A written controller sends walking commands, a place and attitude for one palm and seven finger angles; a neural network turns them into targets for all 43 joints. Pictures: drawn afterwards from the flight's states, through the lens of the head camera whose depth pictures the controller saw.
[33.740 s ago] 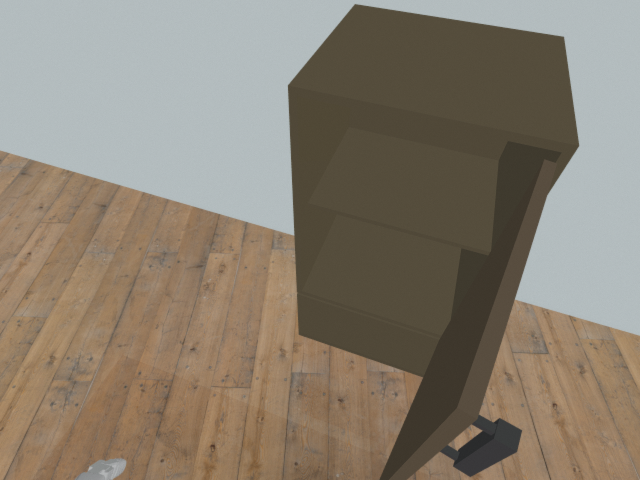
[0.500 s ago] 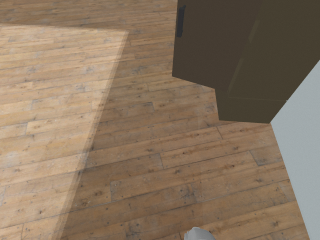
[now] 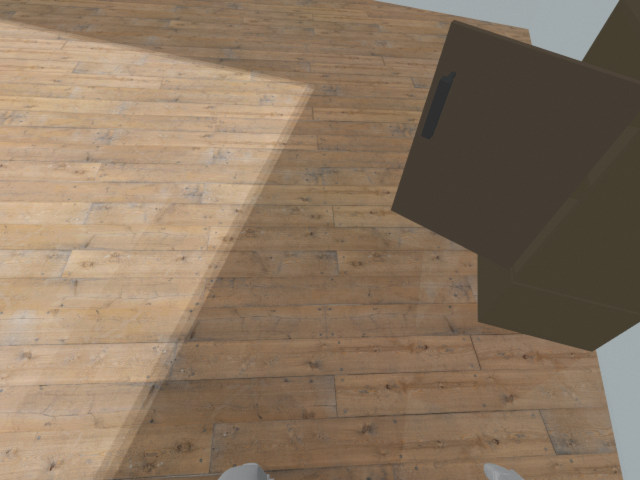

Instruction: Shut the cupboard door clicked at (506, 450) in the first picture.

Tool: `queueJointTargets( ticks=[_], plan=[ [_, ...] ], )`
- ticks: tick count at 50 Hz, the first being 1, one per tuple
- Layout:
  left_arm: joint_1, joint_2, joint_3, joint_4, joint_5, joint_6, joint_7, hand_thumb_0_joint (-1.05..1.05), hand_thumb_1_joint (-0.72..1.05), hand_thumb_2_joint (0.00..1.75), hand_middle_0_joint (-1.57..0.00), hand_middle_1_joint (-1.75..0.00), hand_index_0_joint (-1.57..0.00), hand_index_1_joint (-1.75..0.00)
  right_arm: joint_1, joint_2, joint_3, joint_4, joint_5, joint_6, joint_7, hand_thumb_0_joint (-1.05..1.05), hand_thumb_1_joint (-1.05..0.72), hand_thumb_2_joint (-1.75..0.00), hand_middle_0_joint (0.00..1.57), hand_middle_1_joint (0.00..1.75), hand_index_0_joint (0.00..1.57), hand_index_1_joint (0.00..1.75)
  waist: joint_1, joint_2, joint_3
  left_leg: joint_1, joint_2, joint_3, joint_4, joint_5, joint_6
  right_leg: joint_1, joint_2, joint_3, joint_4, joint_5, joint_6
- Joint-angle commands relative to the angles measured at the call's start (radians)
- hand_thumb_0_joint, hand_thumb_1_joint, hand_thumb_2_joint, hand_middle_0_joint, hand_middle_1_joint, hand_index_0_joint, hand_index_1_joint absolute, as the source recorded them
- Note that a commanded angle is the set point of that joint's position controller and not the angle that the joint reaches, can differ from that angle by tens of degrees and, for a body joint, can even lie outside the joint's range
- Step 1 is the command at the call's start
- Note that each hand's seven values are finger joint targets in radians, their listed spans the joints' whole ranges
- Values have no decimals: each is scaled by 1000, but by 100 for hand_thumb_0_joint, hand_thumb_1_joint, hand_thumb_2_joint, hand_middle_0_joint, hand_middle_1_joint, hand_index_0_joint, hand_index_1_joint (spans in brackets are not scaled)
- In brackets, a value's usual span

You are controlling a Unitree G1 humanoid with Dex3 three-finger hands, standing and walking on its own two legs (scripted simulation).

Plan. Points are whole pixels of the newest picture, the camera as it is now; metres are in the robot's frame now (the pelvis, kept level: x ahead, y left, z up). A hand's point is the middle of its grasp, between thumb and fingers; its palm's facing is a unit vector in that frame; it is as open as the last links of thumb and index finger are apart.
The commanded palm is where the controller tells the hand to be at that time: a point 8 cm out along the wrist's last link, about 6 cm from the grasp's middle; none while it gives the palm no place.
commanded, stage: walk to a spot facing it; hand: left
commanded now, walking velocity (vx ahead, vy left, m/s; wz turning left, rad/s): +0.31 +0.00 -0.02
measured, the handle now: (439, 105) +0.93 -0.22 -0.03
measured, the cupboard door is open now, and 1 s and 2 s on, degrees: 71 71 71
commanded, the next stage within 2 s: turn to face it in 0.08 s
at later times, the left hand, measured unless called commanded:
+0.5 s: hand (230, 375) +0.28 +0.16 -0.16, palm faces -0.08 -0.97 -0.23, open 7.4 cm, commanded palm none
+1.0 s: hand (245, 287) +0.44 +0.16 -0.14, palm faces -0.34 -0.90 -0.28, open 7.4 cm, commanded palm none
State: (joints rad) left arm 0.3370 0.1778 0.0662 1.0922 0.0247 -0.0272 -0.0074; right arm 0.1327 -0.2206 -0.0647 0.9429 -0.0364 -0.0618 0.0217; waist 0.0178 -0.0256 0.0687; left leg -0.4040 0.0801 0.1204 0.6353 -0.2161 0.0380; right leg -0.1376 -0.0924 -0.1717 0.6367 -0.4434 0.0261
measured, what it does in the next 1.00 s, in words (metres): walks ahead, turning right: right foot, then left foot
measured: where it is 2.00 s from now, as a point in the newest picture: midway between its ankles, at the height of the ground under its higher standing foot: (351, 413)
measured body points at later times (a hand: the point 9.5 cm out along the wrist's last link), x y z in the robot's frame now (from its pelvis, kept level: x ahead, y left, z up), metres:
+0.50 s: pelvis +0.19 -0.02 +0.01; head +0.24 -0.04 +0.45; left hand +0.29 +0.21 -0.14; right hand +0.18 -0.27 -0.15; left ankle +0.16 +0.10 -0.66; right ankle +0.24 -0.13 -0.72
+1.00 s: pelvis +0.26 +0.00 +0.00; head +0.29 -0.03 +0.45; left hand +0.46 +0.21 -0.12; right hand +0.21 -0.25 -0.15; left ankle +0.29 +0.12 -0.72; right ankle +0.21 -0.11 -0.73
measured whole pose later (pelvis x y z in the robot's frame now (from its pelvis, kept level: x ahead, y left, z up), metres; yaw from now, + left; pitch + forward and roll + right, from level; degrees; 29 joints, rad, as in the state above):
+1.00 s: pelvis +0.26 +0.00 +0.00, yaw -22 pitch +1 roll -1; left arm 0.15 0.25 0.07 0.90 0.02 0.03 -0.01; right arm 0.24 -0.23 -0.04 0.93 -0.02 0.03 -0.02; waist -0.01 0.04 0.08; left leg -0.29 0.13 0.17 0.67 -0.40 -0.03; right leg -0.27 -0.01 -0.05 0.56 -0.28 -0.01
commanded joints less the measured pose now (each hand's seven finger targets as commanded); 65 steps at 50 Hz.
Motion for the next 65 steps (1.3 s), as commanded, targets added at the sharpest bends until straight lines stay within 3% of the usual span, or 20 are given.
queueJointTargets(
  ticks=[1,5,15,16,17,19,23,31,33,34,39,44,47,49,50,55,60,62,63,65],
  plan=[
    [-161,94,7,-168,0,-40,2,0,90,90,-20,-30,-20,-30,387,-214,-31,62,-4,16,-36,0,-90,-90,20,30,20,30,-157,276,-74,492,349,-569,-371,-56,176,-611,7,141,602,-65,-40],
    [-94,64,4,-118,4,-18,-16,0,90,90,-20,-30,-20,-30,222,-110,3,23,7,-9,-49,0,-90,-90,20,30,20,30,-51,141,-78,364,235,-249,-374,218,114,-481,-37,158,470,111,-10],
    [-20,74,12,-107,1,9,-11,0,90,90,-20,-30,-20,-30,165,-109,-1,67,16,29,-50,0,-90,-90,20,30,20,30,34,101,-35,217,160,22,-140,355,31,-48,83,46,-69,373,-41],
    [55,131,26,-90,4,3,-6,0,90,90,-20,-30,-20,-30,152,-99,0,61,23,32,-46,0,-90,-90,20,30,20,30,77,11,-61,123,111,54,29,245,-3,81,33,139,-105,480,-70],
    [128,217,46,-78,9,-8,2,0,90,90,-20,-30,-20,-30,166,-57,3,41,34,32,-38,0,-90,-90,20,30,20,30,100,-209,-128,-42,-30,120,323,-115,-53,202,-183,452,-206,645,-184],
    [95,243,49,-99,-9,-1,26,0,90,90,-20,-30,-20,-30,120,-50,2,8,31,50,-49,0,-90,-90,20,30,20,30,76,-184,-132,-187,-33,-89,608,-423,-70,175,-300,635,-318,724,-317],
    [-113,175,40,-174,2,18,44,0,90,90,-20,-30,-20,-30,122,-40,13,9,26,69,-47,0,-90,-90,20,30,20,30,-11,-78,-183,-61,26,-109,450,-270,-90,-11,-178,422,-283,577,-243],
    [-202,176,52,-224,-6,48,15,0,90,90,-20,-30,-20,-30,198,-54,7,-28,24,63,-52,0,-90,-90,20,30,20,30,-76,-70,-103,270,-38,-63,-128,-22,-94,-298,-38,424,-227,258,-121],
    [-193,94,33,-261,-16,52,0,0,90,90,-20,-30,-20,-30,224,-198,-19,-55,6,51,-59,0,-90,-90,20,30,20,30,-88,314,-80,284,288,-437,-375,-87,38,-431,159,221,82,-24,-21],
    [-192,109,38,-280,-12,48,-6,0,90,90,-20,-30,-20,-30,193,-226,-22,-81,-1,56,-60,0,-90,-90,20,30,20,30,-79,307,-65,200,392,-510,-420,-79,131,-420,135,188,265,-124,-8],
    [-180,101,32,-254,-7,60,-22,0,90,90,-20,-30,-20,-30,95,-157,0,-108,-3,52,-64,0,-90,-90,20,30,20,30,-28,225,-93,298,231,-151,-266,495,90,-386,81,145,363,-35,21],
    [-202,92,15,-268,-8,55,-17,0,90,90,-20,-30,-20,-30,158,-188,-16,-70,3,64,-56,0,-90,-90,20,30,20,30,-58,230,-123,344,245,-103,-201,566,81,-241,104,86,73,27,0],
    [-97,141,24,-238,-4,45,-9,0,90,90,-20,-30,-20,-30,122,-182,-20,-71,18,72,-48,0,-90,-90,20,30,20,30,0,127,-140,205,192,-39,-76,330,-3,8,77,123,-220,332,-27],
    [-16,289,46,-205,2,30,11,0,90,90,-20,-30,-20,-30,63,-81,5,-120,29,76,-39,0,-90,-90,20,30,20,30,46,-215,-134,-127,-17,37,256,-390,-93,168,-289,504,-279,822,-219],
    [-6,290,41,-206,-3,33,18,0,90,90,-20,-30,-20,-30,31,-84,7,-122,29,89,-47,0,-90,-90,20,30,20,30,57,-149,-126,-134,-9,-78,372,-417,-86,111,-286,505,-263,861,-270],
    [-170,216,28,-239,5,42,37,0,90,90,-20,-30,-20,-30,95,-76,13,-55,28,94,-43,0,-90,-90,20,30,20,30,-22,-141,-125,-46,-4,-88,314,-272,-96,2,-157,348,-237,725,-223],
    [-193,196,25,-214,-6,48,12,0,90,90,-20,-30,-20,-30,242,-72,20,-2,9,62,-37,0,-90,-90,20,30,20,30,-79,-81,-79,291,-42,-23,-162,-76,-79,-238,-43,333,-224,11,-137],
    [-188,88,3,-251,-12,49,-4,0,90,90,-20,-30,-20,-30,364,-240,-13,16,-16,45,-49,0,-90,-90,20,30,20,30,-121,378,-32,364,341,-568,-452,-404,80,-509,154,122,204,-172,-39],
    [-259,133,9,-279,3,43,-11,0,90,90,-20,-30,-20,-30,372,-256,-17,8,-12,45,-49,0,-90,-90,20,30,20,30,-134,274,16,265,414,-678,-504,-494,150,-525,94,202,337,-151,-57],
    [-250,128,20,-248,9,36,-27,0,90,90,-20,-30,-20,-30,279,-199,0,-6,-10,33,-52,0,-90,-90,20,30,20,30,-77,209,43,207,325,-514,-503,-379,117,-518,55,210,476,-13,-49]
  ],
)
